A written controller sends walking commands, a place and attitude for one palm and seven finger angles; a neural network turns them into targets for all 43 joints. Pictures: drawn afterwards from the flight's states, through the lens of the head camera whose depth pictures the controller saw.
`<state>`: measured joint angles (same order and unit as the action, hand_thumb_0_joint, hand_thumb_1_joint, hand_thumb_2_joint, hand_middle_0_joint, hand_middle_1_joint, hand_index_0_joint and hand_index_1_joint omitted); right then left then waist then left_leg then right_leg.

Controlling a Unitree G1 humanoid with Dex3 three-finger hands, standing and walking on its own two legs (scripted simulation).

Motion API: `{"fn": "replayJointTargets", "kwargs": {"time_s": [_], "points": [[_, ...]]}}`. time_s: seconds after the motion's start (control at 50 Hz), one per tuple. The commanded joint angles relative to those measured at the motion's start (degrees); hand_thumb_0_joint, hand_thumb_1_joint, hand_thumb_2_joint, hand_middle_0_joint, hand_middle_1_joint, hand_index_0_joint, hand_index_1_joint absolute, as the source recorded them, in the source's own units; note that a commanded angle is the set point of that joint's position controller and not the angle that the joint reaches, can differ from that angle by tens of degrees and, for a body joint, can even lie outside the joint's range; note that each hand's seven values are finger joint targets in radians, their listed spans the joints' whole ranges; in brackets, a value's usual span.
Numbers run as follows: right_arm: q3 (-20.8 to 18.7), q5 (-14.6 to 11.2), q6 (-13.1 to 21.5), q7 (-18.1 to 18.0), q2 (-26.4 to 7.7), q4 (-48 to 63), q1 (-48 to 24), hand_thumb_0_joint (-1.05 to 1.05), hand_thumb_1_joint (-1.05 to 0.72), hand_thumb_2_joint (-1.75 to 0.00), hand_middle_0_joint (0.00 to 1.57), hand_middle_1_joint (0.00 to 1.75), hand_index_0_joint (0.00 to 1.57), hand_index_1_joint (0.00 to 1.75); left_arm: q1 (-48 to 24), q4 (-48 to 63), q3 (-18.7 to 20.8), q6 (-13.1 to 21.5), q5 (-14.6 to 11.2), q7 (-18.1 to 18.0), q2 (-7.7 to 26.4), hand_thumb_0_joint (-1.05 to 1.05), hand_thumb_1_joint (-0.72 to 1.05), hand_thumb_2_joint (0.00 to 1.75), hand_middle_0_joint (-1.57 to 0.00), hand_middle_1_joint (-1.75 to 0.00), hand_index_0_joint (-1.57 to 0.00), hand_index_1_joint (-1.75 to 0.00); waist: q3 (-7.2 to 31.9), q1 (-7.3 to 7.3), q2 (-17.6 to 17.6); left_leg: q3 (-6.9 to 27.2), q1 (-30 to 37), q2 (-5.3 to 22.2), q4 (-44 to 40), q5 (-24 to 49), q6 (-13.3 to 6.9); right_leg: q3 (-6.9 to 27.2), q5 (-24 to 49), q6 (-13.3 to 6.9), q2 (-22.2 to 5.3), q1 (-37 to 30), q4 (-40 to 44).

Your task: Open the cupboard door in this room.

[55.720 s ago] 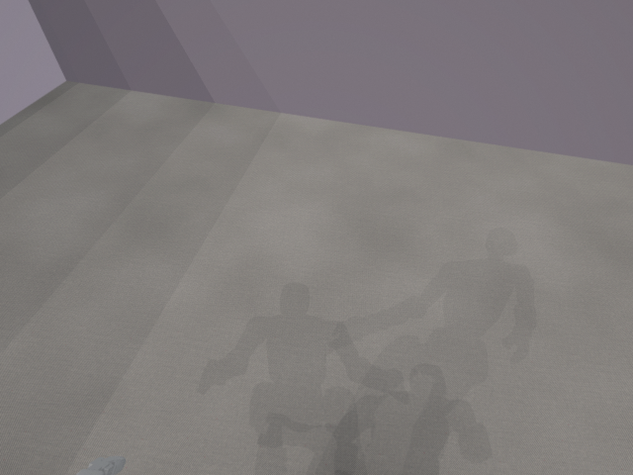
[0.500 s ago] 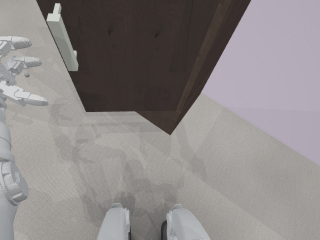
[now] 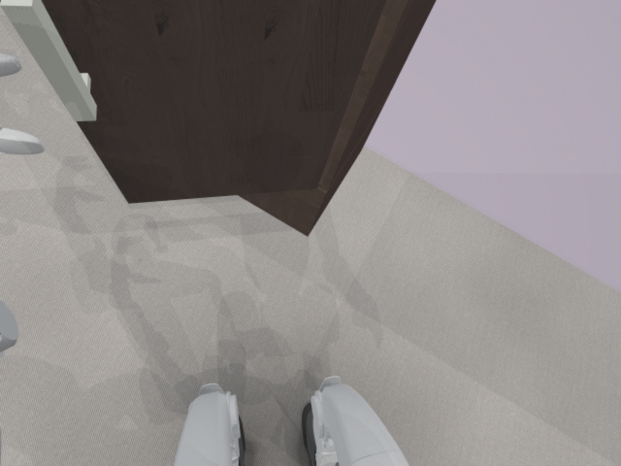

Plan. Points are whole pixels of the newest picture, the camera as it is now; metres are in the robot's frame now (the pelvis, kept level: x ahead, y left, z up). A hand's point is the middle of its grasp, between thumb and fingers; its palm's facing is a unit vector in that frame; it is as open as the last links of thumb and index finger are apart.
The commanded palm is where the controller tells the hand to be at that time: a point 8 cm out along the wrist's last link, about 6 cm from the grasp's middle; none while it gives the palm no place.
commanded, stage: move the hooked fingers beside the handle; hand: left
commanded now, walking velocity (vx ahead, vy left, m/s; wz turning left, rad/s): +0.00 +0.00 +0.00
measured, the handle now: (59, 49) +0.58 +0.24 +0.08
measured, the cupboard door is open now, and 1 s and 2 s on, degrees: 39 39 39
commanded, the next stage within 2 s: slide the fingers in behind the handle in 0.62 s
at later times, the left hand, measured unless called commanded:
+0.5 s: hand out of the picture +0.51 +0.29 +0.08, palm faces +0.07 -1.00 -0.02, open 14.0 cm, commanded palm +0.50 +0.32 +0.07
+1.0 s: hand (9, 97) +0.52 +0.28 +0.08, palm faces +0.06 -1.00 -0.01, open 14.0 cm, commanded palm +0.51 +0.30 +0.07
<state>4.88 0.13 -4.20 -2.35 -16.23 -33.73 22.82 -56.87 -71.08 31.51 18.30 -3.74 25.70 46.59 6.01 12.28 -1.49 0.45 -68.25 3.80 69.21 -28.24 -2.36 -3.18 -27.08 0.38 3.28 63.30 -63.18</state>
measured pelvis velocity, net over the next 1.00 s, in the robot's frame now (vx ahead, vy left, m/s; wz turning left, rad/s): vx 0.00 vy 0.00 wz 0.02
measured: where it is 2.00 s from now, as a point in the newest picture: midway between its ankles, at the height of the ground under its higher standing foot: outside the picture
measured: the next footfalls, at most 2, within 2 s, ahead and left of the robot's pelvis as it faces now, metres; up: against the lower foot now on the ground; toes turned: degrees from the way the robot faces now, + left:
none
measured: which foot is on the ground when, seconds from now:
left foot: down 0.00-1.00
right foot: down 0.00-1.00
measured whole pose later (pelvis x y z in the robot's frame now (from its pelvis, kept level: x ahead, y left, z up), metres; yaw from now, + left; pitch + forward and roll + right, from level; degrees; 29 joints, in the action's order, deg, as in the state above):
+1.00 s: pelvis +0.00 +0.00 +0.00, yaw +1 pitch +26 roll -6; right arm 4.6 0.2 -4.5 -2.1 -16.0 -35.0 22.0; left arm -56.7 -70.2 27.6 19.5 -4.8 23.2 41.9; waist 6.2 11.3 -1.3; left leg 1.4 -67.4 3.3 69.0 -28.2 -2.1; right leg -4.1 -27.4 0.2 3.0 61.9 -62.8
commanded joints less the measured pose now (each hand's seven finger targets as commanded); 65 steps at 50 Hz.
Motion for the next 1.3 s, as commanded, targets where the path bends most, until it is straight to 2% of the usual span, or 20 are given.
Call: {"fn": "replayJointTargets", "kwargs": {"time_s": [0.0, 0.04, 0.1, 0.18, 0.24, 0.32, 0.36, 0.42, 0.46, 0.56, 0.66, 0.7, 0.74, 0.82, 0.92, 0.98, 1.02, 1.06, 1.14, 1.28], "points": [[-5.19, 0.3, -0.13, -0.24, -12.47, 1.79, 11.06, 0.0, -0.9, -0.9, 0.2, 0.3, 0.2, 0.3, -19.62, 13.71, 2.06, 3.8, -2.38, 0.29, 17.36, 0.0, -0.5, 0.3, -0.3, -1.2, -0.3, -1.2, 32.05, -1.78, -12.73, 5.18, 34.58, 0.08, -6.99, 28.63, 1.04, 0.09, 16.26, -1.61, 0.91, -6.87, 6.47], [-5.15, 0.23, -0.14, -0.31, -12.33, 1.43, 10.89, 0.0, -0.9, -0.9, 0.2, 0.3, 0.2, 0.3, -21.37, 14.03, 1.45, 3.98, -2.53, 0.07, 16.7, 0.0, -0.5, 0.3, -0.3, -1.2, -0.3, -1.2, 30.45, -1.25, -12.41, 4.89, 33.13, -0.08, -7.23, 26.3, 0.77, 0.22, 15.34, -1.52, 0.87, -7.15, 6.91], [-5.37, 0.44, -0.15, -0.25, -12.22, 0.69, 11.01, 0.0, -0.9, -0.9, 0.2, 0.3, 0.2, 0.3, -22.0, 16.45, 0.64, 5.0, -2.59, -0.41, 15.18, 0.0, -0.5, 0.3, -0.3, -1.2, -0.3, -1.2, 32.27, -1.51, -15.58, 6.0, 38.46, 0.2, -7.75, 29.37, 1.64, -0.28, 15.01, -1.88, 0.87, -4.82, 6.95], [-5.36, 0.32, -0.37, -0.2, -12.0, 0.34, 10.74, 0.0, -0.9, -0.9, 0.2, 0.3, 0.2, 0.3, -20.08, 13.36, -1.33, 4.43, -2.8, -0.74, 11.71, 0.0, -0.5, 0.3, -0.3, -1.2, -0.3, -1.2, 28.95, -0.96, -13.42, 5.99, 37.66, 0.11, -8.44, 27.86, 1.54, -0.49, 14.02, -1.86, 0.93, -4.16, 7.8], [-5.0, 0.11, -0.46, -0.38, -12.07, 0.78, 10.25, 0.0, -0.9, -0.9, 0.2, 0.3, 0.2, 0.3, -19.83, 11.75, -1.12, 3.78, -2.34, -1.02, 13.26, 0.0, -0.5, 0.3, -0.3, -1.2, -0.3, -1.2, 26.58, -0.99, -11.89, 5.09, 33.47, -0.33, -8.68, 24.11, 0.99, -0.1, 13.4, -1.84, 0.82, -6.17, 8.16], [-5.0, 0.43, -0.29, -0.55, -12.16, 1.14, 9.91, 0.0, -0.9, -0.9, 0.2, 0.3, 0.2, 0.3, -21.45, 13.83, -0.07, 5.36, -2.06, -1.51, 15.06, 0.0, -0.5, 0.3, -0.3, -1.2, -0.3, -1.2, 29.12, -1.46, -13.6, 5.35, 34.94, -0.4, -8.05, 26.3, 1.3, 0.06, 14.38, -2.02, 0.7, -6.5, 7.31], [-5.1, 0.35, -0.26, -0.39, -11.84, 1.1, 9.81, 0.0, -0.9, -0.9, 0.2, 0.3, 0.2, 0.3, -21.74, 13.86, -2.01, 5.98, -2.68, -1.28, 11.77, 0.0, -0.5, 0.3, -0.3, -1.2, -0.3, -1.2, 28.65, -0.72, -14.12, 5.81, 36.95, -0.22, -7.89, 27.68, 1.52, -0.3, 14.55, -2.16, 0.83, -4.55, 7.16], [-5.14, 0.35, -0.48, -0.38, -12.22, 1.18, 9.69, 0.0, -0.9, -0.9, 0.2, 0.3, 0.2, 0.3, -20.28, 13.48, -0.8, 5.66, -2.73, -1.07, 13.34, 0.0, -0.5, 0.3, -0.3, -1.2, -0.3, -1.2, 30.12, -1.58, -13.95, 5.78, 36.75, -0.24, -7.97, 28.23, 1.63, -0.29, 14.89, -2.04, 0.69, -5.75, 6.92], [-5.18, 0.27, -0.55, -0.21, -11.8, 1.5, 9.71, 0.0, -0.9, -0.9, 0.2, 0.3, 0.2, 0.3, -19.55, 13.08, -2.13, 5.28, -3.19, -0.86, 10.55, 0.0, -0.5, 0.3, -0.3, -1.2, -0.3, -1.2, 29.57, -1.47, -13.51, 5.64, 37.16, -0.3, -7.77, 29.09, 1.47, -0.33, 15.38, -2.04, 0.85, -5.26, 7.06], [-4.97, 0.24, -0.41, -0.62, -12.13, 1.45, 9.41, 0.0, -0.9, -0.9, 0.2, 0.3, 0.2, 0.3, -21.4, 13.35, 0.51, 5.3, -2.63, -1.6, 15.03, 0.0, -0.5, 0.3, -0.3, -1.2, -0.3, -1.2, 29.36, -1.47, -11.87, 5.18, 33.43, -0.51, -7.47, 25.72, 1.03, 0.14, 14.86, -1.99, 0.83, -7.34, 6.82], [-4.59, 0.19, -0.11, -0.58, -11.82, 0.89, 9.24, 0.0, -0.9, -0.9, 0.2, 0.3, 0.2, 0.3, -23.49, 13.25, -1.54, 6.07, -2.51, -1.57, 13.37, 0.0, -0.5, 0.3, -0.3, -1.2, -0.3, -1.2, 29.27, -0.56, -13.11, 5.3, 33.57, -0.52, -7.12, 24.66, 0.96, 0.24, 14.0, -2.0, 0.91, -6.09, 6.78], [-4.65, 0.16, -0.15, -0.75, -12.3, 0.83, 9.24, 0.0, -0.9, -0.9, 0.2, 0.3, 0.2, 0.3, -22.51, 11.59, -0.14, 5.43, -2.28, -1.38, 15.53, 0.0, -0.5, 0.3, -0.3, -1.2, -0.3, -1.2, 29.1, -0.9, -12.61, 5.45, 32.96, -0.37, -7.32, 23.91, 1.09, 0.15, 13.5, -1.9, 0.77, -6.33, 6.86], [-4.58, 0.08, -0.1, -0.59, -11.93, 0.93, 9.25, 0.0, -0.9, -0.9, 0.2, 0.3, 0.2, 0.3, -22.03, 11.51, -2.17, 4.71, -2.48, -0.8, 12.84, 0.0, -0.5, 0.3, -0.3, -1.2, -0.3, -1.2, 29.48, -0.46, -12.19, 4.94, 32.41, -0.45, -7.05, 23.32, 0.75, 0.36, 13.79, -1.69, 0.8, -6.67, 7.17], [-4.62, 0.15, -0.04, -0.76, -12.16, 0.77, 9.75, 0.0, -0.9, -0.9, 0.2, 0.3, 0.2, 0.3, -22.71, 11.97, -1.6, 4.35, -2.92, -0.9, 13.32, 0.0, -0.5, 0.3, -0.3, -1.2, -0.3, -1.2, 29.2, -0.59, -11.89, 5.3, 32.26, -0.37, -7.26, 23.19, 0.79, 0.22, 13.65, -1.76, 0.8, -6.57, 7.13], [-4.8, 0.35, 0.07, -0.4, -11.69, 0.42, 10.0, 0.0, -0.9, -0.9, 0.2, 0.3, 0.2, 0.3, -23.73, 12.43, -3.82, 4.5, -2.55, -2.42, 9.5, 0.0, -0.5, 0.3, -0.3, -1.2, -0.3, -1.2, 28.26, -0.2, -13.06, 5.64, 33.44, -0.37, -7.45, 23.41, 1.07, -0.15, 12.99, -1.86, 0.72, -4.43, 7.07], [-5.1, 0.72, 0.04, -0.13, -11.75, 0.47, 10.48, 0.0, -0.9, -0.9, 0.2, 0.3, 0.2, 0.3, -23.24, 15.34, -1.56, 5.46, -2.24, -3.8, 11.46, 0.0, -0.5, 0.3, -0.3, -1.2, -0.3, -1.2, 33.15, -1.36, -14.02, 5.88, 36.21, -0.37, -7.34, 26.71, 1.35, -0.12, 14.53, -1.98, 0.7, -5.88, 6.43], [-5.12, 0.68, 0.04, 0.18, -11.34, 0.22, 10.33, 0.0, -0.9, -0.9, 0.2, 0.3, 0.2, 0.3, -23.09, 14.47, -3.06, 5.24, -2.21, -4.36, 8.91, 0.0, -0.5, 0.3, -0.3, -1.2, -0.3, -1.2, 30.76, -0.81, -13.56, 5.6, 35.34, -0.38, -7.54, 25.63, 1.3, -0.2, 14.23, -1.82, 0.74, -5.77, 6.94], [-5.16, 0.69, -0.08, 0.19, -11.53, 0.4, 10.51, 0.0, -0.9, -0.9, 0.2, 0.3, 0.2, 0.3, -22.08, 14.89, -1.3, 5.51, -2.11, -4.96, 10.91, 0.0, -0.5, 0.3, -0.3, -1.2, -0.3, -1.2, 30.98, -1.35, -13.17, 5.5, 35.16, -0.47, -7.76, 26.17, 1.19, -0.09, 14.89, -2.06, 0.84, -7.07, 6.98], [-5.17, 0.53, -0.16, 0.52, -10.99, 0.96, 9.89, 0.0, -0.9, -0.9, 0.2, 0.3, 0.2, 0.3, -21.51, 15.73, -3.35, 5.69, -1.85, -5.76, 7.97, 0.0, -0.5, 0.3, -0.3, -1.2, -0.3, -1.2, 30.02, -1.39, -13.03, 4.77, 34.17, -0.72, -8.25, 24.41, 1.09, 0.16, 14.64, -1.83, 0.81, -8.05, 7.5], [-5.33, 0.56, -0.04, 0.53, -10.96, 0.71, 10.03, 0.0, -0.9, -0.9, 0.2, 0.3, 0.2, 0.3, -19.85, 14.56, -2.89, 6.61, -2.44, -6.14, 7.16, 0.0, -0.5, 0.3, -0.3, -1.2, -0.3, -1.2, 29.72, -1.34, -11.08, 4.39, 33.53, -0.79, -8.23, 25.19, 1.0, 0.39, 16.22, -1.82, 0.83, -9.34, 7.41]]}}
